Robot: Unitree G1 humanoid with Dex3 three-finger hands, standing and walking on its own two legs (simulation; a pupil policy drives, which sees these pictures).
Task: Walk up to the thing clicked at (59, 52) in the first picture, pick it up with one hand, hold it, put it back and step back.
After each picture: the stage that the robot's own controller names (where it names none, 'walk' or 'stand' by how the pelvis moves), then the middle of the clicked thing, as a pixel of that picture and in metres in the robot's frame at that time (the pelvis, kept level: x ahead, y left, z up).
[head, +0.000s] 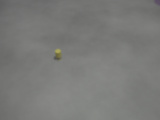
stand; (58, 54) +1.29 +0.27 -0.72
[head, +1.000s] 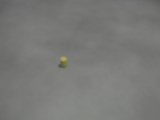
walk; (63, 62) +1.16 +0.14 -0.71
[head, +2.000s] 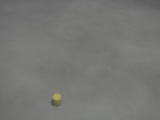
walk; (57, 100) +0.69 +0.16 -0.71
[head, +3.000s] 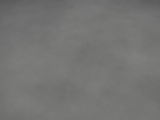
walk; out of the picture +0.47 +0.23 -0.70
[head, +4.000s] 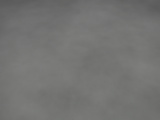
stand; out of the picture +0.41 +0.19 -0.72
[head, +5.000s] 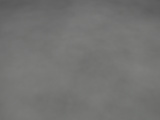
stand; out of the picture +0.38 +0.20 -0.72
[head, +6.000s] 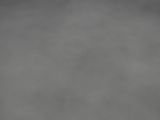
stand; out of the picture +0.40 +0.21 -0.73
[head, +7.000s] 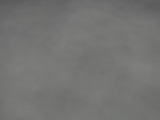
stand; out of the picture +0.39 +0.21 -0.73
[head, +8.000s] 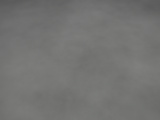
stand; out of the picture +0.39 +0.21 -0.73
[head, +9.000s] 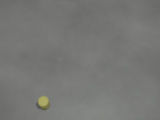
go down; (44, 103) +0.43 +0.20 -0.59
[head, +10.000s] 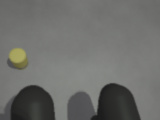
go down; (19, 59) +0.46 +0.25 -0.29
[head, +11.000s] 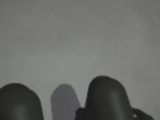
close in; out of the picture +0.45 +0.28 -0.27
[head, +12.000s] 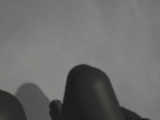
close; out of the picture +0.44 +0.30 -0.22
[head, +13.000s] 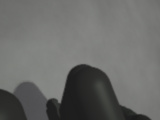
lift; out of the picture +0.43 +0.30 -0.23
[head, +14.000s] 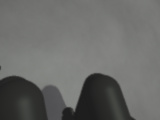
lift; out of the picture +0.37 +0.26 -0.18
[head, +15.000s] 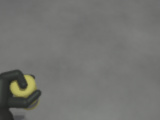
lift; (26, 93) +0.33 +0.18 +0.00
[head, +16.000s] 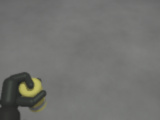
hold; (34, 95) +0.33 +0.17 -0.01
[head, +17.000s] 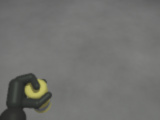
hold; (39, 96) +0.33 +0.16 +0.00
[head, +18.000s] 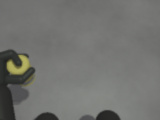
crouch; (22, 71) +0.41 +0.20 -0.08
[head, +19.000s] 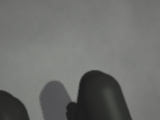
lower; out of the picture +0.45 +0.30 -0.19
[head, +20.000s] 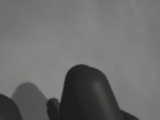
lower; out of the picture +0.43 +0.32 -0.23
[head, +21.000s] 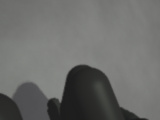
lower; out of the picture +0.43 +0.32 -0.23
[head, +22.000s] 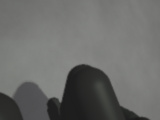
lower; out of the picture +0.43 +0.32 -0.23
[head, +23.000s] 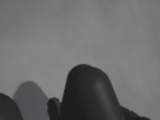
lower; out of the picture +0.43 +0.32 -0.23
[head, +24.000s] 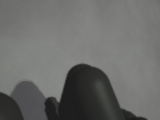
withdraw; out of the picture +0.42 +0.30 -0.23
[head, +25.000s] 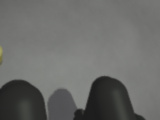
stand; out of the picture +0.44 +0.28 -0.26
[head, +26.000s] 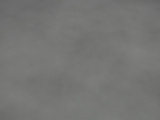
stand; out of the picture +0.40 +0.18 -0.63
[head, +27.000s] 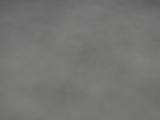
stand; out of the picture +0.41 +0.20 -0.66
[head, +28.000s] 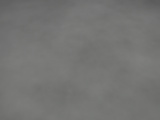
stand; out of the picture +0.40 +0.19 -0.67
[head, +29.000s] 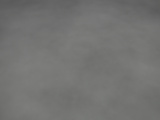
stand; out of the picture +0.42 +0.18 -0.72
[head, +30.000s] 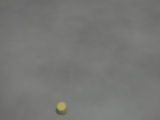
walk; (62, 108) +0.50 +0.18 -0.70
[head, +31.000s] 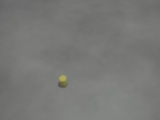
walk; (63, 81) +0.79 +0.20 -0.71
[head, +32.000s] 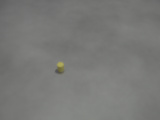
stand; (60, 68) +1.02 +0.19 -0.71
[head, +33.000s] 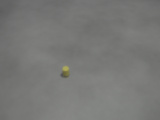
stand; (66, 72) +1.02 +0.17 -0.73
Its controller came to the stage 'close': yes
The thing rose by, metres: 0.71
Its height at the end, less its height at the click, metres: +0.00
